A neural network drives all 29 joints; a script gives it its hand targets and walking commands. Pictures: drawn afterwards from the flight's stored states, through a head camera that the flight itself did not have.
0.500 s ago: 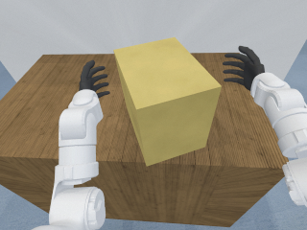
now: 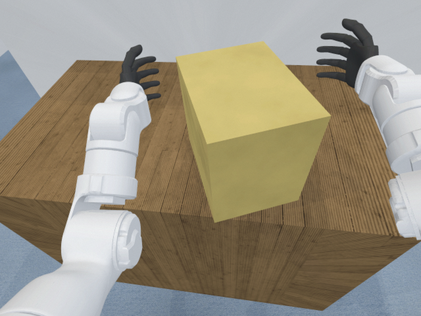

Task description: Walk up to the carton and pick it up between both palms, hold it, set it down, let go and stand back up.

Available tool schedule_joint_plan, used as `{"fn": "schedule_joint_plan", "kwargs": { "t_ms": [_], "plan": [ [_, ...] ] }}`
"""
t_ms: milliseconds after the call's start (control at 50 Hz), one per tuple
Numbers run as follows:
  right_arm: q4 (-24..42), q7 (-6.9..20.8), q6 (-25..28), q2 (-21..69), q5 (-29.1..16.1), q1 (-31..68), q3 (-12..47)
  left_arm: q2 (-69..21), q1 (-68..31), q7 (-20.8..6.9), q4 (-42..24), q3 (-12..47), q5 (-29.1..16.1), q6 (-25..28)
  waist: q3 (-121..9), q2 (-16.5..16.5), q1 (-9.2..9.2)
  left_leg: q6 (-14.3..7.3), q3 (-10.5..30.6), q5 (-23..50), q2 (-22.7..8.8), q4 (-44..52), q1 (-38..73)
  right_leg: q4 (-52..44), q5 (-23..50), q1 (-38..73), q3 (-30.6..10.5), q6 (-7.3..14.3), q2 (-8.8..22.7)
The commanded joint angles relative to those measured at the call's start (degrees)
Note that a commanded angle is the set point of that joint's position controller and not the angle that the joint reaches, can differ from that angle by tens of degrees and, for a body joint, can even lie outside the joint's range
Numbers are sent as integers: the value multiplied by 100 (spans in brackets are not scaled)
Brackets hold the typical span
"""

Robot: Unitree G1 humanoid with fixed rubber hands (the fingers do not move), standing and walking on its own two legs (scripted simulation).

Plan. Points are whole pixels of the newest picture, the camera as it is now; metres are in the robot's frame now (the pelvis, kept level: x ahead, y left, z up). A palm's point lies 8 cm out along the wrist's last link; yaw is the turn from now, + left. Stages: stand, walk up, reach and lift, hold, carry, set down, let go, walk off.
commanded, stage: reach and lift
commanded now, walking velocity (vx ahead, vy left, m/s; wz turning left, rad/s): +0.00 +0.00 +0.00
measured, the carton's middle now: (239, 131) +0.48 +0.07 +0.08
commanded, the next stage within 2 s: none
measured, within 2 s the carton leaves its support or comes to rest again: neither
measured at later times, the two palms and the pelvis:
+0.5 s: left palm (147, 123) +0.39 +0.23 +0.16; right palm (341, 96) +0.50 -0.12 +0.18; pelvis +0.00 +0.00 +0.00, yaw +0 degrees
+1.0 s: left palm (159, 133) +0.40 +0.22 +0.13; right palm (328, 107) +0.51 -0.11 +0.15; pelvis +0.00 +0.01 +0.00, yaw -1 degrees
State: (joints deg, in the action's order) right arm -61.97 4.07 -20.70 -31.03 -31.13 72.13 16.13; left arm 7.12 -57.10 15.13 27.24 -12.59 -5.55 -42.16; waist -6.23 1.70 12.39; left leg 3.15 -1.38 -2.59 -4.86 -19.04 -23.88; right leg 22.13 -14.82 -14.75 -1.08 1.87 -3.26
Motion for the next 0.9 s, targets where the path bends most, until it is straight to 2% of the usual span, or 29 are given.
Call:
{"fn": "schedule_joint_plan", "kwargs": {
  "t_ms": [0,40,80,100,120,140,180,220,280,340,360,380,400,420,440,500,540,580,600,620,660,720,740,760,780,800,820,860,880],
  "plan": [
    [587,22,279,-909,4,3220,-345,684,-2918,63,-762,170,-88,389,-3103,-433,-62,-63,198,1400,226,-599,2537,-181,2649,-309,-81,-390,148],
    [339,51,263,-938,27,3047,-282,818,-2650,43,-394,1,37,395,-3069,-564,7,-100,185,1520,246,-581,2427,-103,2998,-244,-95,-470,82],
    [81,76,309,-943,45,3152,-293,701,-2750,22,-200,100,38,452,-2922,-519,-24,-67,206,1556,258,-581,2388,-132,2816,-288,-7,-433,34],
    [-153,98,333,-893,59,3044,-161,618,-2522,-9,114,126,64,507,-2717,-622,63,-73,212,1531,214,-572,2294,-132,2699,-354,7,-413,30],
    [-123,111,394,-870,99,2924,-288,584,-2598,-8,-241,123,80,596,-2914,-488,-39,-35,210,1599,206,-600,2446,-147,2667,-304,29,-376,62],
    [89,92,438,-727,118,2918,-239,621,-2426,-8,-87,60,89,625,-2947,-657,37,-62,184,1674,252,-625,2394,-119,2915,-228,26,-417,32],
    [-207,97,523,-807,272,2885,-465,528,-2525,-49,10,167,157,783,-2826,-576,-126,-64,193,1524,256,-600,2235,-117,2771,-362,36,-406,20],
    [-57,177,644,-584,292,2633,-349,453,-2141,-56,21,198,166,968,-2987,-530,38,-58,166,1689,283,-623,2181,-112,2792,-263,27,-382,52],
    [49,139,825,-601,516,2694,-660,359,-2151,-92,-180,98,238,1218,-3041,-626,-62,-34,147,1755,280,-619,2069,-35,3103,-248,62,-440,46],
    [199,167,939,-518,586,2931,-749,290,-2359,-71,-267,41,293,1380,-3274,-544,43,-71,91,1562,305,-544,1877,-8,2943,-202,56,-436,7],
    [378,187,1025,-523,609,2769,-799,265,-2315,-31,-637,147,267,1484,-3653,-541,-28,-18,97,1872,301,-634,2142,0,3003,-265,151,-411,-42],
    [-67,204,1076,-395,677,2591,-877,131,-2089,-31,-216,49,385,1560,-3366,-450,7,-53,116,1793,296,-715,2054,-69,2671,-571,115,-407,-7],
    [178,208,1159,-572,745,2616,-938,257,-2144,-21,-430,-18,401,1625,-3616,-490,113,-15,50,1802,300,-668,2106,-122,2632,-468,111,-395,-19],
    [191,193,1222,-597,773,2698,-972,143,-2084,-9,-589,68,370,1718,-3805,-550,23,8,70,2102,259,-708,2195,-50,2997,-500,140,-394,-64],
    [174,182,1265,-409,727,2676,-835,5,-1990,-47,-317,52,397,1769,-3618,-639,77,-31,62,1958,287,-724,2023,-47,3104,-420,108,-423,-45],
    [252,144,1447,-343,946,2655,-1065,-74,-1925,-76,-526,-93,536,2006,-3817,-763,-22,-27,27,1976,322,-645,2020,-11,3335,-268,136,-481,-51],
    [292,113,1515,-246,981,2754,-938,-77,-1881,-101,-155,-110,618,2093,-3641,-962,123,-79,-44,1493,347,-510,1635,-39,3148,-170,44,-541,-15],
    [262,76,1601,-286,974,2674,-1003,-104,-1854,-74,-265,-174,605,2260,-3765,-938,96,-87,-39,1634,352,-535,1687,19,3263,-232,57,-560,-20],
    [28,77,1612,-116,1002,2670,-992,-219,-1798,-117,26,-161,643,2321,-3644,-959,113,-120,-40,1608,332,-565,1559,1,3283,-230,-10,-546,15],
    [-62,76,1638,-202,1116,2606,-1199,-148,-1851,-110,-35,-189,694,2397,-3674,-954,-13,-91,-55,1429,342,-512,1631,-24,3000,-239,93,-545,-14],
    [-250,77,1706,-111,1117,2496,-1056,-265,-1703,-94,187,-176,803,2475,-3608,-896,135,-104,-62,1553,329,-544,1556,-15,3103,-240,35,-536,-41],
    [-457,49,1780,-196,1169,2438,-1201,-282,-1672,-109,361,-279,879,2583,-3444,-929,98,-85,-86,1502,326,-531,1546,-40,2952,-239,30,-504,-42],
    [-325,60,1866,-90,1166,2480,-1172,-423,-1801,-78,79,-87,824,2650,-3704,-756,16,-41,-57,1758,318,-590,1741,-12,2938,-401,83,-474,-94],
    [-640,82,1838,-140,1238,2429,-1268,-380,-1739,-81,563,-272,906,2689,-3311,-747,88,-71,-97,1490,321,-576,1667,-150,2470,-521,72,-443,-81],
    [-292,88,1906,30,1187,2405,-1068,-424,-1655,-53,217,-203,873,2768,-3629,-877,151,-69,-87,1668,304,-587,1697,-104,2829,-287,49,-428,-63],
    [-507,113,1904,-98,1159,2470,-1141,-385,-1671,-40,356,-227,863,2810,-3525,-791,104,-61,-63,1653,280,-566,1606,-54,2764,-427,72,-436,-76],
    [-215,124,1998,68,1134,2521,-1036,-502,-1788,-24,181,-192,806,2891,-3759,-798,168,-64,-85,1912,298,-656,1681,-26,3012,-338,35,-437,-62],
    [-511,125,2037,-3,1199,2432,-1208,-475,-1674,-30,344,-241,917,2974,-3641,-620,137,-33,-104,1904,313,-673,1653,-44,2900,-443,9,-410,-67],
    [-589,131,2042,190,1229,2385,-1066,-588,-1670,-47,389,-245,979,3001,-3618,-697,234,-62,-113,1847,316,-650,1636,-81,2856,-378,-5,-434,-50]
  ]
}}
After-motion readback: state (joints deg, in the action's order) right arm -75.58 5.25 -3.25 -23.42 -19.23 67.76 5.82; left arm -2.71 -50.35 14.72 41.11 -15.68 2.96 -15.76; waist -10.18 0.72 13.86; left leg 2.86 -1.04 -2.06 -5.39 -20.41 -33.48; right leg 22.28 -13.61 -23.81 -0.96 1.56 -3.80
